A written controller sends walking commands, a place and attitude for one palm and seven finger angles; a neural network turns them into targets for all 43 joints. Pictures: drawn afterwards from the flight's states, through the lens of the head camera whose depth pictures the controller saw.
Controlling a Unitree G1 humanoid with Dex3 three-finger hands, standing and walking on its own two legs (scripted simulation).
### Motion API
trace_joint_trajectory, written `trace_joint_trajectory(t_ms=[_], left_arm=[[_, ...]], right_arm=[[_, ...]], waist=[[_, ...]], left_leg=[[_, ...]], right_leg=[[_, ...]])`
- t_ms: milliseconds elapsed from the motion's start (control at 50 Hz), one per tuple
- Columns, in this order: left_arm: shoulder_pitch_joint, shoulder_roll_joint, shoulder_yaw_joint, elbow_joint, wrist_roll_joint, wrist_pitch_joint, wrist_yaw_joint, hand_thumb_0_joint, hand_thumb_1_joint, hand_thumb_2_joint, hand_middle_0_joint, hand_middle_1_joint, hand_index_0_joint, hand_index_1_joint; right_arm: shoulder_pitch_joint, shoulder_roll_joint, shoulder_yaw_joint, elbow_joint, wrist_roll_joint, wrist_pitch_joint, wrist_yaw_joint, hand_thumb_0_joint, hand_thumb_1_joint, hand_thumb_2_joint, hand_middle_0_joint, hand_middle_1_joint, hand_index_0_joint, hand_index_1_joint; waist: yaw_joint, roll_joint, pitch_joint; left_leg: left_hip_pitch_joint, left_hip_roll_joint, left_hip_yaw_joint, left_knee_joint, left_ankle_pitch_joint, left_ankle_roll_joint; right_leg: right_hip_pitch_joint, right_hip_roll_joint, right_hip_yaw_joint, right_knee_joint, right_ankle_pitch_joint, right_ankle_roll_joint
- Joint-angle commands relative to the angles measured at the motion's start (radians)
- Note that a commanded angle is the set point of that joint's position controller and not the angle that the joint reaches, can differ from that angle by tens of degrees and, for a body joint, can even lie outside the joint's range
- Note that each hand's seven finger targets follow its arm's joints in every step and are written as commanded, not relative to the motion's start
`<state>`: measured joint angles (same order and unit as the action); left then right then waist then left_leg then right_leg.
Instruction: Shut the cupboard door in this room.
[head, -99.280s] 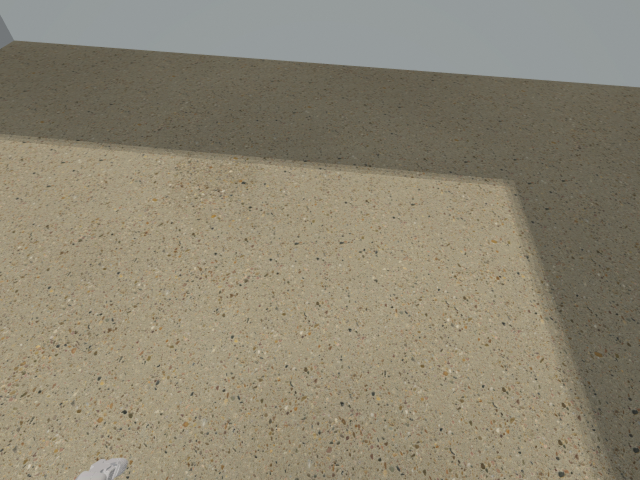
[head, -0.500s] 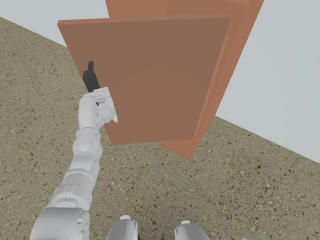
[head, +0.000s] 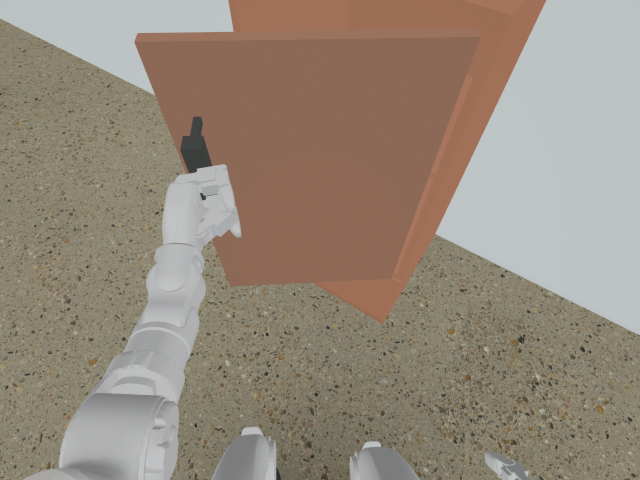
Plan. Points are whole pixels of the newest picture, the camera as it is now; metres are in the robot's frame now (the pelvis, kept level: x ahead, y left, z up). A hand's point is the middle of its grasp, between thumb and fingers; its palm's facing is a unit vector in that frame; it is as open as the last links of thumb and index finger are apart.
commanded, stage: push the door shut along its arc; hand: left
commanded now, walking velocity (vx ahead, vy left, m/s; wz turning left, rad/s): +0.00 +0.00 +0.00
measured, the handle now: (206, 169) +0.52 +0.15 +0.06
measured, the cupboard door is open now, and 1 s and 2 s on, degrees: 37 21 13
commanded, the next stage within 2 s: pull the fist back off the door in 1.30 s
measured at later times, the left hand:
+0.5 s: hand (238, 175) +0.50 +0.10 +0.07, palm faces -0.14 -0.99 -0.04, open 3.1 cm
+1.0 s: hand (266, 143) +0.56 +0.07 +0.07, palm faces -0.27 -0.96 -0.04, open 3.1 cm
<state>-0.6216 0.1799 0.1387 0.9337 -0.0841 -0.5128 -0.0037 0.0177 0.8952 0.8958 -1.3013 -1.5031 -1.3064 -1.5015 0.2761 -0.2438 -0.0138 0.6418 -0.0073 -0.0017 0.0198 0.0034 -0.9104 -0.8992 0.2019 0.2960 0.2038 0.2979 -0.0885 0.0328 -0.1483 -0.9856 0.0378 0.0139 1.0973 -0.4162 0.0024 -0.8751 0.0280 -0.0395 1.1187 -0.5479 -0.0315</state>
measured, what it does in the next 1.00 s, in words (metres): stands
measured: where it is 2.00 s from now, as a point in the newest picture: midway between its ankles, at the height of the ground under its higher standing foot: outside the picture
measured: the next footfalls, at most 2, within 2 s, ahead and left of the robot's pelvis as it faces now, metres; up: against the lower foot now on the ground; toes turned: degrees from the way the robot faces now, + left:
none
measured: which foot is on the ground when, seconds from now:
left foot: down 0.00-1.00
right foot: down 0.00-1.00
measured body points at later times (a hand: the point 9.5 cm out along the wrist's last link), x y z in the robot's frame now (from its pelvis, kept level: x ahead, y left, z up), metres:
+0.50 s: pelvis -0.01 +0.01 -0.02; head +0.11 +0.01 +0.42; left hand +0.50 +0.16 +0.07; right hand -0.02 -0.26 -0.14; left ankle +0.06 +0.12 -0.65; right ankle +0.00 -0.10 -0.65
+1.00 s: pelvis -0.01 +0.01 -0.04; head +0.14 +0.02 +0.38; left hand +0.57 +0.12 +0.08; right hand -0.05 -0.25 -0.15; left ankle +0.06 +0.12 -0.65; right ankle +0.00 -0.10 -0.65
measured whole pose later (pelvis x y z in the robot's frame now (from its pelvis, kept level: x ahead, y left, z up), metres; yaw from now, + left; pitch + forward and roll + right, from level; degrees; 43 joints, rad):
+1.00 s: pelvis -0.01 +0.01 -0.04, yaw -2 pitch +27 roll -4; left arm -1.23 0.48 0.27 1.34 -0.01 -0.35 -0.23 0.02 0.90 0.90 -1.30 -1.50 -1.30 -1.50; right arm 0.40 -0.26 0.03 0.66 -0.03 -0.02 0.04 0.00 -0.91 -0.90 0.20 0.30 0.21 0.30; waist -0.27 0.08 -0.13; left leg -1.31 0.07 -0.01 1.28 -0.45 0.02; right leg -1.18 0.06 -0.06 1.26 -0.56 -0.02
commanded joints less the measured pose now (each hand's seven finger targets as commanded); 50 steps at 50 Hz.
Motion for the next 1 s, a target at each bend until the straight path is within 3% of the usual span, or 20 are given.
trace_joint_trajectory(t_ms=[0,80,100,160,180,280,360,380,440,500,520,560,700,720,740,780,840,880,920,980], left_arm=[[-0.496,0.167,0.050,-0.121,-0.002,-0.057,-0.019,0.000,0.900,0.900,-1.300,-1.500,-1.300,-1.500],[-0.615,0.173,0.040,-0.045,0.002,-0.045,-0.037,0.000,0.900,0.900,-1.300,-1.500,-1.300,-1.500],[-0.637,0.194,0.054,-0.043,0.005,-0.047,-0.045,0.000,0.900,0.900,-1.300,-1.500,-1.300,-1.500],[-0.668,0.218,0.067,0.010,0.002,-0.036,-0.073,0.000,0.900,0.900,-1.300,-1.500,-1.300,-1.500],[-0.691,0.196,0.044,0.013,-0.002,-0.031,-0.085,0.000,0.900,0.900,-1.300,-1.500,-1.300,-1.500],[-0.736,0.269,0.093,0.026,-0.012,-0.018,-0.130,0.000,0.900,0.900,-1.300,-1.500,-1.300,-1.500],[-0.804,0.233,0.050,0.025,-0.013,-0.007,-0.155,0.000,0.900,0.900,-1.300,-1.500,-1.300,-1.500],[-0.808,0.265,0.077,0.041,-0.012,-0.001,-0.154,0.000,0.900,0.900,-1.300,-1.500,-1.300,-1.500],[-0.864,0.315,0.104,0.049,-0.004,0.002,-0.155,0.000,0.900,0.900,-1.300,-1.500,-1.300,-1.500],[-0.942,0.284,0.064,0.067,0.003,0.009,-0.164,0.000,0.900,0.900,-1.300,-1.500,-1.300,-1.500],[-0.936,0.318,0.089,0.080,0.008,0.012,-0.165,0.000,0.900,0.900,-1.300,-1.500,-1.300,-1.500],[-0.968,0.303,0.069,0.067,0.008,0.015,-0.177,0.000,0.900,0.900,-1.300,-1.500,-1.300,-1.500],[-1.035,0.365,0.107,0.115,0.016,0.046,-0.194,0.000,0.900,0.900,-1.300,-1.500,-1.300,-1.500],[-1.026,0.394,0.129,0.130,0.023,0.052,-0.195,0.000,0.900,0.900,-1.300,-1.500,-1.300,-1.500],[-1.036,0.418,0.147,0.122,0.027,0.055,-0.192,0.000,0.900,0.900,-1.300,-1.500,-1.300,-1.500],[-1.060,0.388,0.115,0.123,0.035,0.061,-0.200,0.000,0.900,0.900,-1.300,-1.500,-1.300,-1.500],[-1.113,0.447,0.144,0.150,0.044,0.078,-0.209,0.000,0.900,0.900,-1.300,-1.500,-1.300,-1.500],[-1.127,0.444,0.132,0.179,0.053,0.094,-0.216,0.000,0.900,0.900,-1.300,-1.500,-1.300,-1.500],[-1.170,0.506,0.172,0.170,0.058,0.095,-0.221,0.000,0.900,0.900,-1.300,-1.500,-1.300,-1.500],[-1.176,0.501,0.158,0.180,0.068,0.114,-0.235,0.000,0.900,0.900,-1.300,-1.500,-1.300,-1.500]], right_arm=[[0.107,-0.147,-0.052,-0.072,0.000,-0.017,-0.007,0.000,-0.900,-0.900,0.200,0.300,0.200,0.300],[0.123,-0.152,-0.048,-0.066,-0.002,-0.010,-0.006,0.000,-0.900,-0.900,0.200,0.300,0.200,0.300],[0.133,-0.157,-0.050,-0.064,-0.005,-0.012,-0.008,0.000,-0.900,-0.900,0.200,0.300,0.200,0.300],[0.151,-0.163,-0.049,-0.054,-0.005,-0.009,-0.006,0.000,-0.900,-0.900,0.200,0.300,0.200,0.300],[0.156,-0.162,-0.048,-0.055,-0.005,-0.009,-0.005,0.000,-0.900,-0.900,0.200,0.300,0.200,0.300],[0.189,-0.175,-0.052,-0.048,-0.004,-0.008,-0.004,0.000,-0.900,-0.900,0.200,0.300,0.200,0.300],[0.214,-0.178,-0.054,-0.034,-0.005,-0.008,0.001,0.000,-0.900,-0.900,0.200,0.300,0.200,0.300],[0.225,-0.185,-0.056,-0.029,-0.005,-0.007,0.001,0.000,-0.900,-0.900,0.200,0.300,0.200,0.300],[0.239,-0.190,-0.054,-0.022,-0.008,-0.009,0.000,0.000,-0.900,-0.900,0.200,0.300,0.200,0.300],[0.256,-0.191,-0.052,-0.011,-0.011,-0.017,0.002,0.000,-0.900,-0.900,0.200,0.300,0.200,0.300],[0.259,-0.199,-0.053,-0.007,-0.012,-0.018,0.002,0.000,-0.900,-0.900,0.200,0.300,0.200,0.300],[0.264,-0.197,-0.053,-0.008,-0.014,-0.022,0.004,0.000,-0.900,-0.900,0.200,0.300,0.200,0.300],[0.297,-0.207,-0.044,-0.006,-0.019,-0.028,0.011,0.000,-0.900,-0.900,0.200,0.300,0.200,0.300],[0.299,-0.209,-0.044,-0.007,-0.019,-0.025,0.012,0.000,-0.900,-0.900,0.200,0.300,0.200,0.300],[0.302,-0.212,-0.045,-0.011,-0.021,-0.023,0.013,0.000,-0.900,-0.900,0.200,0.300,0.200,0.300],[0.303,-0.203,-0.042,-0.011,-0.021,-0.023,0.018,0.000,-0.900,-0.900,0.200,0.300,0.200,0.300],[0.315,-0.211,-0.037,-0.011,-0.019,-0.021,0.015,0.000,-0.900,-0.900,0.200,0.300,0.200,0.300],[0.316,-0.207,-0.032,-0.011,-0.018,-0.022,0.015,0.000,-0.900,-0.900,0.200,0.300,0.200,0.300],[0.330,-0.215,-0.031,-0.010,-0.020,-0.026,0.012,0.000,-0.900,-0.900,0.200,0.300,0.200,0.300],[0.341,-0.211,-0.028,-0.010,-0.024,-0.028,0.014,0.000,-0.900,-0.900,0.200,0.300,0.200,0.300]], waist=[[-0.042,0.004,-0.362],[-0.080,-0.030,-0.360],[-0.080,0.000,-0.379],[-0.087,-0.007,-0.403],[-0.101,-0.011,-0.404],[-0.102,0.009,-0.453],[-0.125,0.059,-0.451],[-0.126,0.038,-0.453],[-0.133,0.067,-0.464],[-0.168,0.084,-0.429],[-0.158,0.088,-0.451],[-0.168,0.111,-0.476],[-0.186,0.129,-0.485],[-0.178,0.120,-0.496],[-0.182,0.114,-0.516],[-0.191,0.130,-0.507],[-0.212,0.097,-0.497],[-0.219,0.115,-0.483],[-0.219,0.130,-0.517],[-0.222,0.162,-0.543]], left_leg=[[0.366,-0.031,-0.046,-0.082,0.160,0.026],[0.323,-0.030,-0.057,-0.068,0.128,0.031],[0.335,-0.030,-0.057,-0.058,0.145,0.032],[0.316,-0.029,-0.063,-0.047,0.144,0.032],[0.314,-0.029,-0.064,-0.043,0.150,0.035],[0.300,-0.024,-0.070,-0.026,0.164,0.037],[0.346,-0.017,-0.088,-0.022,0.177,0.034],[0.338,-0.014,-0.092,-0.020,0.174,0.035],[0.332,-0.012,-0.099,-0.014,0.168,0.035],[0.333,-0.011,-0.108,-0.007,0.151,0.039],[0.336,-0.008,-0.111,-0.004,0.152,0.035],[0.353,-0.007,-0.114,0.004,0.168,0.036],[0.330,-0.003,-0.122,0.028,0.192,0.040],[0.323,-0.001,-0.122,0.033,0.202,0.038],[0.312,0.000,-0.119,0.042,0.211,0.041],[0.301,-0.001,-0.115,0.053,0.215,0.041],[0.241,0.000,-0.108,0.075,0.197,0.050],[0.217,-0.001,-0.104,0.083,0.179,0.050],[0.228,0.004,-0.112,0.094,0.204,0.051],[0.233,0.004,-0.112,0.109,0.237,0.050]], right_leg=[[-0.010,0.011,0.038,-0.181,0.298,0.017],[-0.040,0.009,0.040,-0.177,0.261,0.021],[-0.051,0.011,0.041,-0.168,0.272,0.018],[-0.056,0.010,0.041,-0.160,0.263,0.017],[-0.058,0.011,0.040,-0.159,0.269,0.018],[-0.058,0.014,0.043,-0.145,0.271,0.014],[-0.128,0.019,0.026,-0.137,0.247,0.008],[-0.127,0.020,0.026,-0.137,0.243,0.008],[-0.145,0.022,0.025,-0.130,0.225,0.006],[-0.201,0.024,0.020,-0.128,0.201,0.005],[-0.202,0.024,0.020,-0.124,0.196,0.003],[-0.212,0.024,0.019,-0.119,0.204,0.002],[-0.239,0.031,0.013,-0.096,0.210,-0.002],[-0.232,0.032,0.014,-0.092,0.215,-0.001],[-0.221,0.031,0.017,-0.089,0.225,0.000],[-0.229,0.034,0.019,-0.089,0.233,0.001],[-0.221,0.037,0.028,-0.085,0.229,0.005],[-0.235,0.039,0.028,-0.082,0.213,0.004],[-0.244,0.041,0.025,-0.065,0.222,0.002],[-0.249,0.043,0.022,-0.054,0.246,0.000]])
